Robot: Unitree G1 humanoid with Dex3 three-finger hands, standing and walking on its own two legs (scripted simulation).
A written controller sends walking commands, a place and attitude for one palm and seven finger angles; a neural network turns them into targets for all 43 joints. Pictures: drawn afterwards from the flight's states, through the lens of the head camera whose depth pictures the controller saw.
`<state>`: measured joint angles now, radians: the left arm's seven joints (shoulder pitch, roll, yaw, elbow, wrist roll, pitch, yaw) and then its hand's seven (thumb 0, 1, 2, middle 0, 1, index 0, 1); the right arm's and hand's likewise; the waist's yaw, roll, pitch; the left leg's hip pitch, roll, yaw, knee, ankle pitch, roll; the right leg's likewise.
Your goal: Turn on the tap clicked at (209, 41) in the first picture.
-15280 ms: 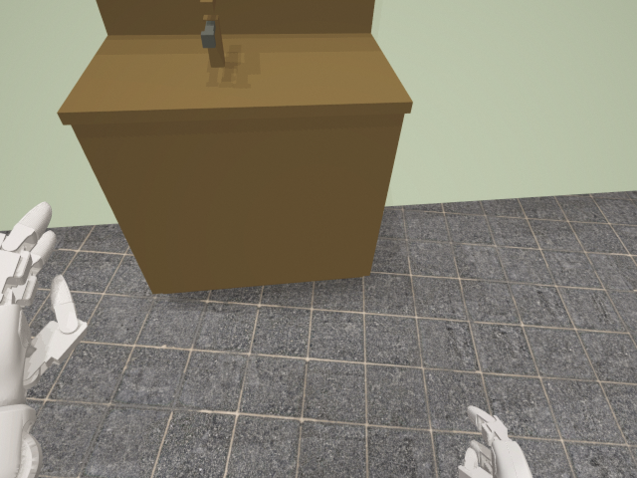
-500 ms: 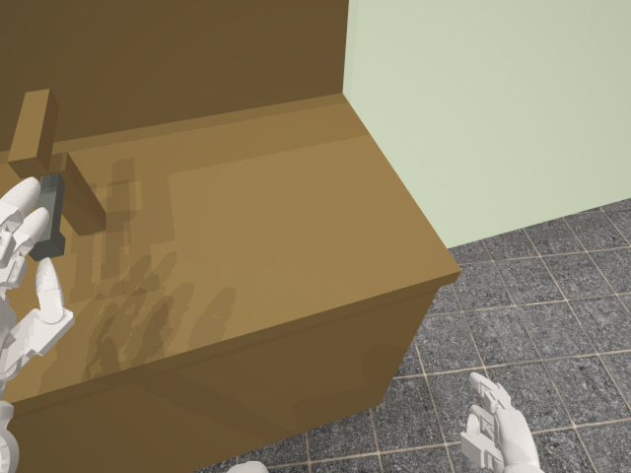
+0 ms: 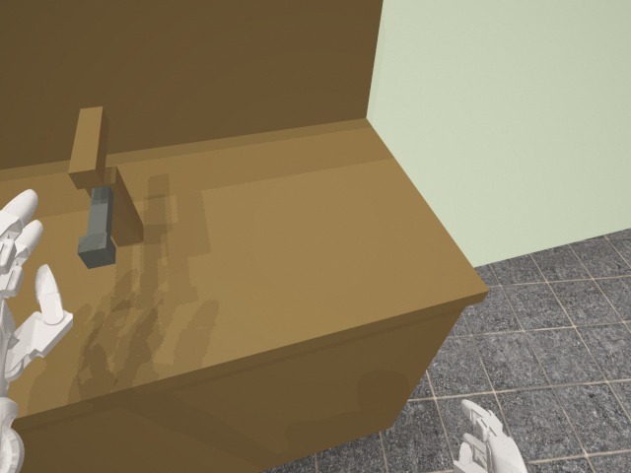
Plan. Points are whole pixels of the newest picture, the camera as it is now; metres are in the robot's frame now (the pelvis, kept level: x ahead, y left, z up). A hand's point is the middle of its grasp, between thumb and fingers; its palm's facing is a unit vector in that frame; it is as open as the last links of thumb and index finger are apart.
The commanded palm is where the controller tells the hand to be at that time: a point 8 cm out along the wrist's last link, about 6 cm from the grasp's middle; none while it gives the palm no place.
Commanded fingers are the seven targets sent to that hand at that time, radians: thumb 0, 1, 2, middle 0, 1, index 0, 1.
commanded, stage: come to a stop and stand still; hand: left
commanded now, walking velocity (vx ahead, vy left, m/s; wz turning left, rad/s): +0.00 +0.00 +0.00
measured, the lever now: (97, 250) +0.31 +0.27 +0.14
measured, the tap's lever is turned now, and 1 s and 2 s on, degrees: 0 0 0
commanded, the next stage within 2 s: look again from close up in 0.50 s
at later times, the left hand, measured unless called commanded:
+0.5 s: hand (78, 279) +0.25 +0.25 +0.17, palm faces +0.36 -0.86 -0.37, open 7.4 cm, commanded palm +0.20 +0.29 +0.18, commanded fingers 0.00 0.90 0.90 -0.20 -0.30 -0.20 -0.30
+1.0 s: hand (83, 266) +0.27 +0.26 +0.16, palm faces +0.32 -0.85 -0.41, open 7.4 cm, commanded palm +0.21 +0.29 +0.18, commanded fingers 0.00 0.90 0.90 -0.20 -0.30 -0.20 -0.30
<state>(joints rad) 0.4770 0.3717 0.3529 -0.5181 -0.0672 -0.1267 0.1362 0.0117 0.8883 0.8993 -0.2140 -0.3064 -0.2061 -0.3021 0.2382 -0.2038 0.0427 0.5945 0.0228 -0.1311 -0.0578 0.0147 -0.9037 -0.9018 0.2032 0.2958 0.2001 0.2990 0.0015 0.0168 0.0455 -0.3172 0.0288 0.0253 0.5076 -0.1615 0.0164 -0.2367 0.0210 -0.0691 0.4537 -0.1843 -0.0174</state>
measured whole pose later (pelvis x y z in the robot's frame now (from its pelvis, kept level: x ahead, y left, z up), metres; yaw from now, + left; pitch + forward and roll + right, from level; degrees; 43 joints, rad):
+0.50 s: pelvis +0.04 +0.02 +0.01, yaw -1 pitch -1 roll -1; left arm 0.47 0.35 0.33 -0.50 -0.08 -0.12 0.12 0.01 0.89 0.90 -0.21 -0.31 -0.21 -0.30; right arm 0.18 -0.21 0.03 0.56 0.03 -0.09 -0.05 0.01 -0.90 -0.90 0.20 0.30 0.20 0.30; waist 0.02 0.02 0.05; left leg -0.23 0.00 0.05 0.42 -0.18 0.04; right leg -0.15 -0.01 -0.04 0.38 -0.20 0.01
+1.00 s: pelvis +0.04 +0.02 +0.00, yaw -3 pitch -1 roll -1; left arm 0.41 0.38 0.38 -0.41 -0.04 -0.23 0.08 0.01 0.88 0.90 -0.17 -0.28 -0.21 -0.30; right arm 0.24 -0.21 0.01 0.57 0.02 -0.11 -0.02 0.01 -0.90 -0.90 0.20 0.30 0.20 0.30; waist 0.02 -0.01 0.07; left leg -0.25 0.02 0.09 0.48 -0.21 0.04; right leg -0.20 0.01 0.00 0.43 -0.22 0.01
